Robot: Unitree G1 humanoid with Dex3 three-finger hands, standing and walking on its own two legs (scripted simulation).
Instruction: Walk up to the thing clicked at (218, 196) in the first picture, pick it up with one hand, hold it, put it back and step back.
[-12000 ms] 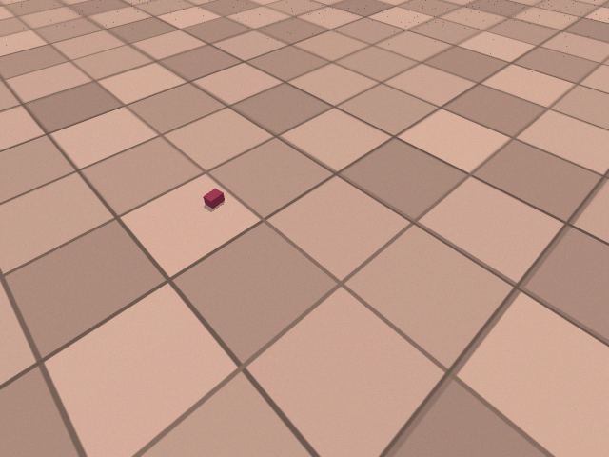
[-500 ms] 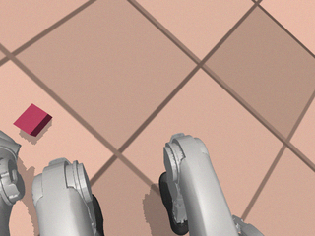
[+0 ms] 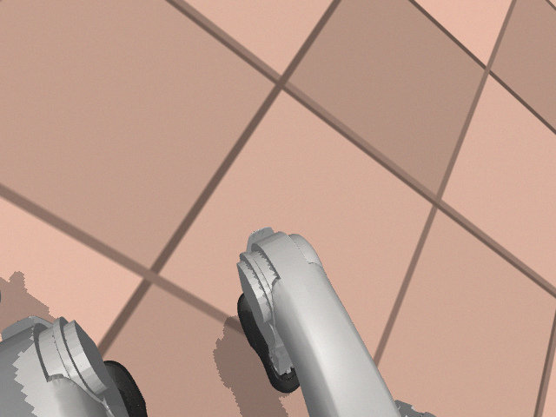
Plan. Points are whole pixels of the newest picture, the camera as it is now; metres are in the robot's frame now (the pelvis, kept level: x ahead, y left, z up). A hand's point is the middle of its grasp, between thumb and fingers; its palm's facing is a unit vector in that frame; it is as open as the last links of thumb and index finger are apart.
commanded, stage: rest palm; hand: left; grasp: from above
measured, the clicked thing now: out of the picture +0.44 +0.33 -0.30
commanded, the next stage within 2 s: close in 1.24 s
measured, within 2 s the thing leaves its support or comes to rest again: neither
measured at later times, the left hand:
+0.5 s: hand out of the picture +0.43 +0.32 -0.24, palm faces -0.27 -0.36 -0.89, open 14.3 cm
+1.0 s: hand out of the picture +0.43 +0.33 -0.26, palm faces -0.27 -0.35 -0.90, open 14.3 cm
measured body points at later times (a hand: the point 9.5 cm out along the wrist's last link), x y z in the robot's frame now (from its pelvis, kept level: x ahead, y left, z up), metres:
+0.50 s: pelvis +0.00 +0.00 -0.01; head +0.28 +0.10 +0.33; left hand +0.45 +0.33 -0.19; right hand +0.00 -0.24 -0.07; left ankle +0.06 +0.14 -0.29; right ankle +0.11 -0.12 -0.29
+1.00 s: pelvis -0.01 +0.01 -0.01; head +0.28 +0.11 +0.31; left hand +0.44 +0.35 -0.21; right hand -0.01 -0.23 -0.06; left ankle +0.06 +0.14 -0.29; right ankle +0.11 -0.12 -0.29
